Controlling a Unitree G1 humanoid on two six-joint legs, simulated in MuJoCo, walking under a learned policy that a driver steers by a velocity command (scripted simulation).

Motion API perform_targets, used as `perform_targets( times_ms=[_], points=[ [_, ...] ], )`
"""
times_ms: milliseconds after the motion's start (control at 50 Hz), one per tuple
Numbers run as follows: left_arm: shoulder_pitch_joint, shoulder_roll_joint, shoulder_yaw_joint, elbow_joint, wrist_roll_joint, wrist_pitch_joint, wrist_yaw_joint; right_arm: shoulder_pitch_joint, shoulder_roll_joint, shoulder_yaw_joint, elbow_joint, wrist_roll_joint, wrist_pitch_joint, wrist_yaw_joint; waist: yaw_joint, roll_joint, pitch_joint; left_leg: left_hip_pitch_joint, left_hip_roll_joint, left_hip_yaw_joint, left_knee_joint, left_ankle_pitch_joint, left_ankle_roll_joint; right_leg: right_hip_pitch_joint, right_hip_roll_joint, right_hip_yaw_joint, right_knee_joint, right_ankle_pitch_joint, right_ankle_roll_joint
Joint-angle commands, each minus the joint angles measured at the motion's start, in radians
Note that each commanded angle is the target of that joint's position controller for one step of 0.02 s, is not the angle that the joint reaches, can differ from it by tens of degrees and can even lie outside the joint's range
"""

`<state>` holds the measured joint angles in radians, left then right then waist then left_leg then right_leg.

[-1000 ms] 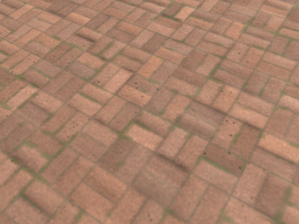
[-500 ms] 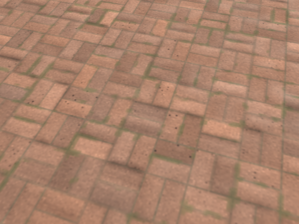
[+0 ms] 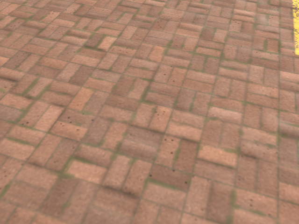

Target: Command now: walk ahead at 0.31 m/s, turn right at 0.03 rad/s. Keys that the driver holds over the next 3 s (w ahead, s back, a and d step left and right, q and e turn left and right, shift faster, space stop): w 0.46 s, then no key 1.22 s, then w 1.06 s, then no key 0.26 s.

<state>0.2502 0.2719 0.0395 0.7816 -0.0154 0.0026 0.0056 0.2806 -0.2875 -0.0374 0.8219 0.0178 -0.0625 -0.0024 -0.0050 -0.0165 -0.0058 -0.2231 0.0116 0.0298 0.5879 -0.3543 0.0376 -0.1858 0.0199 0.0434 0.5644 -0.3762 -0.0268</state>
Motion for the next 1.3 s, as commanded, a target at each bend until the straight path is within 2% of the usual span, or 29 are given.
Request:
perform_targets(
  times_ms=[20,40,60,100,160,240,340,380,400,420,440,460,480,500,520,560,600,680,780,840,860,880,900,920,940,980,1020,1120,1300],
  points=[
    [-0.218,0.034,0.007,-0.144,0.002,-0.049,-0.003,0.197,-0.202,-0.056,0.012,-0.001,-0.045,0.011,-0.095,0.183,0.075,0.247,0.196,-0.365,-0.276,-0.135,0.147,-0.397,0.022,-0.020,0.155,-0.076,-0.013],
    [-0.227,0.085,0.018,-0.165,0.000,-0.071,0.000,0.249,-0.238,-0.067,0.008,-0.006,-0.048,0.017,-0.125,0.290,0.072,0.352,0.367,-0.657,-0.382,-0.063,0.255,-0.577,0.041,-0.016,0.387,-0.200,0.017],
    [-0.200,0.121,0.032,-0.153,-0.016,-0.086,-0.002,0.228,-0.195,-0.054,-0.002,-0.013,-0.050,0.014,-0.098,0.178,0.079,0.387,0.386,-0.664,-0.370,-0.014,0.271,-0.664,-0.006,0.041,0.528,-0.217,0.004],
    [-0.170,0.103,0.027,-0.135,-0.020,-0.097,-0.014,0.186,-0.158,-0.045,-0.020,-0.014,-0.046,0.010,-0.071,0.095,0.079,0.430,0.335,-0.514,-0.365,0.070,0.224,-0.747,-0.069,0.032,0.584,-0.059,-0.022],
    [-0.203,0.074,0.023,-0.138,-0.006,-0.094,-0.040,0.165,-0.098,-0.021,-0.022,-0.015,-0.022,0.007,-0.062,0.117,0.090,0.343,0.239,-0.289,-0.416,0.317,0.162,-0.651,-0.101,-0.027,0.439,0.095,0.000],
    [-0.299,0.011,-0.005,-0.172,-0.005,-0.098,-0.061,0.168,-0.140,-0.029,-0.027,-0.010,-0.006,-0.013,-0.081,0.112,0.105,0.193,0.168,-0.125,-0.461,0.378,0.140,-0.455,-0.057,-0.095,0.138,0.296,0.039],
    [-0.328,0.079,0.012,-0.195,-0.013,-0.100,-0.066,0.189,-0.173,-0.045,-0.008,0.008,-0.005,-0.015,-0.048,0.142,0.127,0.231,0.242,-0.119,-0.452,0.452,0.122,-0.346,-0.039,-0.069,-0.016,0.359,-0.007],
    [-0.230,0.123,0.034,-0.173,-0.007,-0.098,-0.057,0.171,-0.191,-0.053,-0.008,0.005,0.003,-0.015,0.023,0.153,0.043,0.274,0.238,-0.082,-0.302,0.779,0.094,-0.201,0.000,-0.093,-0.028,0.323,-0.049],
    [-0.086,0.157,0.056,-0.128,-0.007,-0.093,-0.048,0.166,-0.184,-0.050,-0.011,0.001,0.012,-0.017,0.097,0.142,-0.049,0.238,0.203,-0.047,-0.128,0.901,0.071,-0.012,0.028,-0.115,-0.036,0.318,-0.078],
    [0.079,0.193,0.075,-0.084,-0.007,-0.085,-0.034,0.166,-0.165,-0.040,-0.024,-0.011,0.014,-0.023,0.170,0.115,-0.155,0.075,0.167,-0.033,0.102,0.783,0.040,0.253,-0.042,-0.040,-0.002,0.298,-0.112],
    [0.191,0.299,0.094,-0.064,0.020,-0.080,-0.027,0.271,-0.031,-0.003,-0.061,-0.020,0.003,-0.018,0.121,-0.158,-0.319,-0.279,0.005,-0.017,0.528,0.215,-0.026,0.595,-0.324,0.433,-0.065,0.061,-0.258],
    [0.187,0.245,0.075,-0.058,0.011,-0.087,-0.034,0.271,-0.046,0.000,-0.052,0.004,-0.022,-0.013,0.120,-0.246,-0.391,-0.404,-0.064,-0.168,0.703,-0.209,-0.022,0.587,-0.407,0.784,-0.288,-0.141,-0.309],
    [0.083,0.184,0.056,-0.063,0.005,-0.090,-0.033,0.157,-0.131,-0.027,-0.079,0.035,-0.034,-0.007,0.103,-0.174,-0.183,-0.502,-0.006,-0.167,0.762,-0.161,-0.017,0.432,-0.380,0.646,-0.314,-0.082,-0.261],
    [0.009,0.153,0.046,-0.071,0.007,-0.091,-0.032,0.087,-0.140,-0.027,-0.093,0.034,-0.039,-0.007,0.073,-0.090,-0.078,-0.476,0.044,-0.131,0.729,-0.080,-0.011,0.273,-0.347,0.470,-0.305,0.143,-0.237],
    [-0.046,0.128,0.039,-0.072,0.016,-0.093,-0.035,0.066,-0.130,-0.029,-0.088,0.011,-0.038,-0.012,0.034,-0.025,-0.035,-0.421,0.081,-0.114,0.675,-0.026,-0.019,0.145,-0.301,0.342,-0.300,0.381,-0.219],
    [-0.094,0.095,0.031,-0.065,0.032,-0.104,-0.041,0.116,-0.111,-0.034,-0.066,-0.006,-0.013,-0.014,-0.027,-0.054,-0.044,-0.282,0.114,-0.113,0.602,0.012,-0.037,0.007,-0.243,0.181,-0.321,0.663,-0.210],
    [-0.101,0.101,0.031,-0.037,0.030,-0.120,-0.041,0.136,-0.079,-0.029,-0.059,-0.013,0.009,-0.018,-0.051,-0.053,-0.042,-0.230,0.104,-0.091,0.535,0.036,-0.064,-0.065,-0.230,0.099,-0.343,0.823,-0.232],
    [-0.111,0.124,0.031,0.004,0.027,-0.108,-0.020,0.018,-0.043,-0.012,-0.099,-0.030,0.020,-0.022,-0.035,-0.052,-0.034,-0.211,0.099,-0.071,0.250,0.221,-0.084,-0.080,-0.183,-0.014,-0.348,0.845,-0.209],
    [-0.044,0.155,0.031,0.062,0.021,-0.074,-0.013,-0.110,-0.070,-0.017,-0.132,-0.020,0.019,-0.011,0.024,-0.042,-0.044,-0.168,0.063,-0.072,0.034,0.316,-0.070,0.019,-0.213,0.018,-0.305,0.711,-0.191],
    [-0.064,0.141,0.023,0.080,0.002,-0.054,-0.010,-0.093,-0.087,-0.027,-0.132,-0.033,0.017,-0.009,-0.012,-0.037,-0.045,-0.071,0.035,-0.053,-0.128,0.337,-0.027,0.036,-0.198,0.041,-0.192,0.584,-0.143],
    [-0.020,0.107,0.011,0.092,0.010,-0.054,-0.008,-0.074,-0.120,-0.036,-0.125,-0.038,0.014,-0.014,-0.009,0.004,-0.060,0.024,0.066,-0.088,-0.197,0.542,-0.006,0.017,-0.147,0.031,-0.135,0.506,-0.093],
    [0.061,0.080,0.001,0.098,0.039,-0.063,-0.009,-0.072,-0.182,-0.048,-0.136,-0.043,0.017,-0.023,0.042,0.096,-0.119,0.167,0.173,-0.178,-0.131,0.852,0.039,-0.051,-0.077,0.000,-0.062,0.310,-0.043],
    [0.147,0.033,-0.012,0.127,0.037,-0.063,-0.005,-0.093,-0.134,-0.034,-0.133,-0.048,0.029,-0.024,0.077,0.202,-0.179,0.246,0.249,-0.267,-0.113,0.852,0.143,-0.126,-0.032,-0.030,-0.031,0.058,0.009],
    [0.092,0.058,-0.010,0.125,0.029,-0.049,0.003,-0.099,-0.058,-0.017,-0.128,-0.040,0.038,-0.018,0.044,0.186,-0.178,0.203,0.245,-0.297,-0.141,0.707,0.166,-0.107,-0.039,-0.020,-0.038,0.003,0.029],
    [0.053,0.077,-0.006,0.117,0.023,-0.032,0.008,-0.126,-0.043,-0.011,-0.123,-0.034,0.042,-0.010,0.046,0.165,-0.149,0.156,0.209,-0.280,-0.156,0.564,0.143,-0.098,-0.047,-0.014,-0.070,0.032,0.031],
    [0.027,0.112,0.003,0.132,0.023,0.000,0.018,-0.181,-0.067,-0.018,-0.134,-0.028,0.041,0.003,0.039,0.112,-0.072,0.058,0.132,-0.201,-0.149,0.431,0.081,-0.069,-0.048,-0.014,-0.124,0.100,0.023],
    [0.023,0.118,0.005,0.146,0.022,0.011,0.022,-0.174,-0.084,-0.024,-0.118,-0.029,0.030,0.005,0.035,0.085,-0.068,0.047,0.101,-0.161,-0.126,0.481,0.054,-0.035,-0.055,-0.007,-0.135,0.163,0.015],
    [0.012,0.103,0.006,0.190,0.016,0.012,0.026,-0.159,-0.067,-0.025,-0.072,-0.025,0.024,-0.002,0.022,0.037,-0.101,0.110,0.081,-0.125,-0.072,0.645,0.066,0.000,-0.064,-0.007,-0.125,0.293,0.019],
    [0.017,0.086,0.003,0.254,0.018,0.022,0.034,-0.197,-0.059,-0.031,-0.009,-0.022,0.048,-0.014,0.024,0.021,-0.022,0.069,0.054,-0.102,-0.105,0.424,0.049,-0.028,-0.060,-0.016,-0.155,0.186,0.013]
  ],
)
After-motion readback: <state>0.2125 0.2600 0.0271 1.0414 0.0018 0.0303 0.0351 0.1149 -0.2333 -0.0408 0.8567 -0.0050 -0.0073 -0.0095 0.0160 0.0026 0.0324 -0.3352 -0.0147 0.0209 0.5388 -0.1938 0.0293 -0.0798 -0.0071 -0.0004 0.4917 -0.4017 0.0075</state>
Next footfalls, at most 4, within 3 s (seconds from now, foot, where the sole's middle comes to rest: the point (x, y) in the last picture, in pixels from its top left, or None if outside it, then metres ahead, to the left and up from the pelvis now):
0.42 right None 0.36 -0.13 -0.77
0.86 left None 0.51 0.10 -0.77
2.44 right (177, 162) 0.86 -0.14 -0.77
2.96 left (137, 120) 1.14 0.08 -0.77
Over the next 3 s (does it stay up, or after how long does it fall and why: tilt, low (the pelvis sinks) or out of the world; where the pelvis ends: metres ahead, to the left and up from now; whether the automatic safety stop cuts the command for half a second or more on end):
stays up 0.97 -0.02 0.00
